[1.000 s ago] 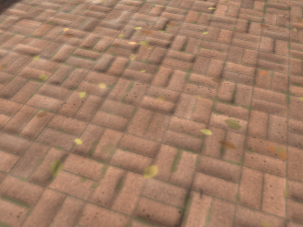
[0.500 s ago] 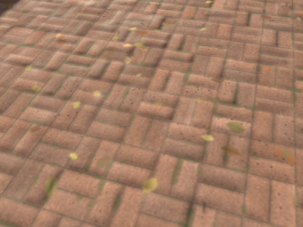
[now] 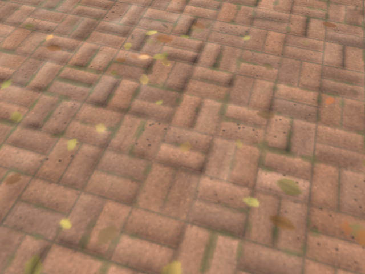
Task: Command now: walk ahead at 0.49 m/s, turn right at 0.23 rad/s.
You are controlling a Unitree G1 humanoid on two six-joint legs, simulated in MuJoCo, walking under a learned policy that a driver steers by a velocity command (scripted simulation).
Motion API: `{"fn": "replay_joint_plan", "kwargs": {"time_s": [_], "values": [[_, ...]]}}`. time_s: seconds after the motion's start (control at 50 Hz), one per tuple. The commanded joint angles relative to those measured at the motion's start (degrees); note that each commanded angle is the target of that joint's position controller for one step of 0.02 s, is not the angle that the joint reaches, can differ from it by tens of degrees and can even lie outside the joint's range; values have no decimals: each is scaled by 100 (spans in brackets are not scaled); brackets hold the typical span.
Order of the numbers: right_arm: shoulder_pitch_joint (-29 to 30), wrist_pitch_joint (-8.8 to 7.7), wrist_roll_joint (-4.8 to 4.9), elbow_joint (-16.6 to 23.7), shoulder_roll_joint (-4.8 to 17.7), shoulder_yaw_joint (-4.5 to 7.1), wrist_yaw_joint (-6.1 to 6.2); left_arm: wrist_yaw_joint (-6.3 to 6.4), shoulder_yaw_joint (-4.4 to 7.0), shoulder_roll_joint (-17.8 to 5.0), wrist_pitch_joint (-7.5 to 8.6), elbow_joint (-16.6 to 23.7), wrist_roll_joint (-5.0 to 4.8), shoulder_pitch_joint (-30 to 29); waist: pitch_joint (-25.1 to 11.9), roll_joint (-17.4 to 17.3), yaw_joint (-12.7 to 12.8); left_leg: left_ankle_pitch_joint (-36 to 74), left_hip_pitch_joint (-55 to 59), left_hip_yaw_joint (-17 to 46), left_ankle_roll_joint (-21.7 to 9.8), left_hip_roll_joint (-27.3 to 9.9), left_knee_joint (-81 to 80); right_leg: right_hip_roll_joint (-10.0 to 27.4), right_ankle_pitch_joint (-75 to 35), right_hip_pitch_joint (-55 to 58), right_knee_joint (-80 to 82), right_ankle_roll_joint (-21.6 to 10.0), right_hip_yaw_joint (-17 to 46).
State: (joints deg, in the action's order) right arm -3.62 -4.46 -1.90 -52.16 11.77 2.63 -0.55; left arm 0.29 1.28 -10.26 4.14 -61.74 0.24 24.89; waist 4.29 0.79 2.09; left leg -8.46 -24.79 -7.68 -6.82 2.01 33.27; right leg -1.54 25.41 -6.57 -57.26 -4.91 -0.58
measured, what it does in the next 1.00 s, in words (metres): walks ahead, turning right: right foot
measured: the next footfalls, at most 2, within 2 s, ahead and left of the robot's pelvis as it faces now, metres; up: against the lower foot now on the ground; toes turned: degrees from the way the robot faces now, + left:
right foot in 0.50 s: +0.40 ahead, -0.12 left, +0.00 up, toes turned -21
left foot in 1.02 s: +0.77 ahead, -0.12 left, +0.00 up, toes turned -35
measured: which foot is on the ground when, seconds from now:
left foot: down 0.00-0.52, up 0.54-1.00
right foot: up 0.00-0.48, down 0.50-1.00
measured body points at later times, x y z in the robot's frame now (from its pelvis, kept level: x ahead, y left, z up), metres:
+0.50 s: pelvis +0.27 -0.03 +0.00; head +0.30 -0.04 +0.45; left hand +0.50 +0.14 -0.12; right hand +0.15 -0.25 -0.15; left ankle +0.11 +0.06 -0.71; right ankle +0.36 -0.10 -0.72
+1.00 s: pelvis +0.55 -0.11 +0.01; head +0.58 -0.14 +0.46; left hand +0.65 +0.16 -0.12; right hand +0.64 -0.42 -0.08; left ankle +0.74 -0.09 -0.71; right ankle +0.36 -0.10 -0.72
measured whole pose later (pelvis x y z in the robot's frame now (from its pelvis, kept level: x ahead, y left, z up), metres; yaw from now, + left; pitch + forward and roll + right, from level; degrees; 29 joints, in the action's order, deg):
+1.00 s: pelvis +0.55 -0.11 +0.01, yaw -33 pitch +2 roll +0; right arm 0.6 -3.0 -1.6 -41.1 13.6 0.8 -1.4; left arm 0.6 4.4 -15.7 2.8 -52.4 0.9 26.3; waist 2.5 -1.3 6.1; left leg -4.9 -31.8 0.5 0.0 -0.9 32.3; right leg -7.4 23.3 3.7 -19.1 -6.3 11.8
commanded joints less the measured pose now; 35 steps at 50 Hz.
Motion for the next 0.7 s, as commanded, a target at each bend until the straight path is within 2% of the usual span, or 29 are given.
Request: {"fn": "replay_joint_plan", "kwargs": {"time_s": [0.02, 0.04, 0.06, 0.08, 0.12, 0.18, 0.26, 0.36, 0.42, 0.46, 0.48, 0.5, 0.52, 0.54, 0.56, 0.58, 0.6, 0.64, 0.66, 0.7], "values": [[-1007, -23, 104, -114, 617, 186, 5, -32, 165, -631, 53, 480, 21, -164, -456, -157, -414, -1529, 2235, 3016, -757, -2161, -2355, 511, -799, -2694, -1657, -173, 381], [-945, -80, 85, -158, 457, 139, 26, -51, 181, -532, 3, 449, 74, -192, -247, -187, -262, -954, 1790, 2427, -533, -1923, -2449, 634, -938, -2450, -1413, -154, 392], [-1007, -124, 93, -246, 294, 84, 64, -92, 179, -436, -82, 426, 147, -70, -188, -286, -104, -487, 1453, 1935, -378, -1737, -2521, 713, -995, -2175, -1223, -97, 395], [-1132, -174, 95, -302, 269, 69, 84, -126, 183, -340, -160, 421, 164, -21, -204, -314, -42, -162, 1360, 1635, -329, -1686, -2550, 725, -1035, -2068, -1143, -62, 372], [-1368, -263, 123, -369, 408, 95, 103, -171, 200, -286, -271, 543, 163, -238, -139, -290, 12, 259, 1386, 1188, -287, -1637, -2647, 776, -1235, -2317, -988, -5, 298], [-1629, -285, 101, -402, 497, 110, 122, -223, 218, -320, -353, 804, 138, -896, 34, -328, -60, 545, 1600, 641, -151, -1523, -2755, 855, -1863, -3011, -613, 74, 184], [-1926, -282, 107, -462, 452, 67, 150, -282, 180, -277, -318, 1114, 107, -1714, 194, -337, -216, 1351, 1890, 30, 22, -1356, -2683, 743, -2587, -3229, 582, 144, -113], [-2442, -212, 91, -624, 562, 70, 249, -322, 106, -226, -284, 1483, 145, -2547, 254, -395, -465, 2637, 2784, -434, 67, -1550, -2342, 494, -2548, -3087, 1834, -26, -713], [-2395, -128, 65, -630, 728, 109, 317, -311, 167, -356, -283, 1506, 167, -2354, 29, -598, -261, 4748, 3253, -710, 116, -1683, -1558, 101, -1832, -2531, 2068, -332, -987], [-2230, -43, 36, -561, 909, 171, 338, -273, 268, -534, -281, 1328, 176, -1645, -382, -762, 87, 5783, 3342, -800, 69, -1758, -373, -254, -1201, -1756, 2150, -621, -1072], [-2180, 4, 37, -499, 982, 199, 308, -246, 354, -687, -249, 1169, 189, -1088, -706, -738, 305, 5458, 3139, -780, 50, -1781, 590, -398, -1051, -1075, 2426, -772, -985], [-2005, 20, 72, -379, 1018, 217, 253, -188, 488, -947, -205, 947, 252, -299, -1077, -415, 747, 4250, 2302, -841, 193, -1666, 2064, -226, -1145, 144, 3033, -1002, -505], [-2083, 0, 114, -85, 455, 113, 180, -115, 652, -1548, -201, 949, 288, -136, -1505, 578, 541, -78, 295, -761, 418, -1023, 3992, 1388, -925, 1667, 3127, -1536, 1742], [-1738, -68, 166, 338, 574, 151, 89, -140, 708, -1846, -279, 1058, 166, -193, -1805, 841, 415, -2297, -1416, 374, 592, 69, 5292, 2200, -948, 2384, 4070, -2275, 4512], [-1094, -147, 117, 467, 724, 160, 55, -99, 656, -1647, -318, 1016, 75, -397, -992, 88, 398, -1627, -2066, 948, 528, -448, 5083, 2047, -1078, 1894, 4268, -1996, 3570], [-1061, -226, 161, 510, 712, 141, 41, -71, 584, -1357, -299, 1034, 36, -673, -520, -126, 189, -1092, -1888, 922, 518, -646, 4563, 1866, -1614, 1157, 4373, -1726, 2910], [-1190, -221, 137, 409, 692, 151, 64, -52, 523, -1127, -258, 1076, 48, -949, -260, -453, -106, -887, -1509, 920, 556, -814, 4044, 1534, -2362, 577, 4427, -1429, 2346], [-1396, -2, -67, 392, 596, 136, 43, -3, 437, -946, -139, 1114, -23, -1091, -331, -302, -376, -823, -869, 933, 747, -930, 3510, 1073, -3320, 12, 4448, -1221, 1642], [-1373, 94, -100, 440, 564, 135, 16, -5, 434, -985, -71, 1097, -49, -982, -383, -236, -404, -833, -815, 875, 830, -910, 3372, 965, -3710, -47, 4428, -1216, 1530], [-1116, 208, -99, 588, 511, 115, -22, -16, 467, -1170, -7, 1062, -57, -741, -370, -95, -379, -591, -946, 753, 953, -892, 2988, 794, -4043, -160, 4435, -1148, 1350]]}}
